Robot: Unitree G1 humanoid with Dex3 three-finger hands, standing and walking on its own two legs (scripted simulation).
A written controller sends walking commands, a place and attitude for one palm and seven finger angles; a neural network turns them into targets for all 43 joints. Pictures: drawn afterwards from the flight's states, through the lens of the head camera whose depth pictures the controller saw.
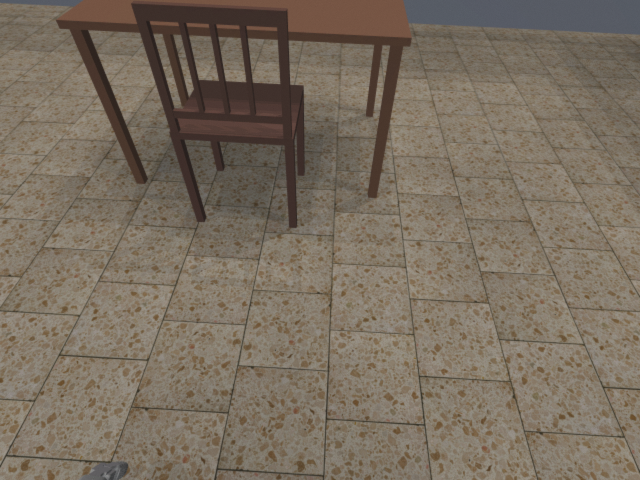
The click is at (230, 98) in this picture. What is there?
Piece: chair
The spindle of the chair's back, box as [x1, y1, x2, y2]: [209, 24, 230, 113]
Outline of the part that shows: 209,24 225,113 229,113 230,110 215,24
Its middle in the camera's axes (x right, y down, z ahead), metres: -0.31 -0.52 +1.20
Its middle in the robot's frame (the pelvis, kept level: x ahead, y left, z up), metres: +1.22 +0.37 -0.09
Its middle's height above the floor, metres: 0.68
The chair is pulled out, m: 0.00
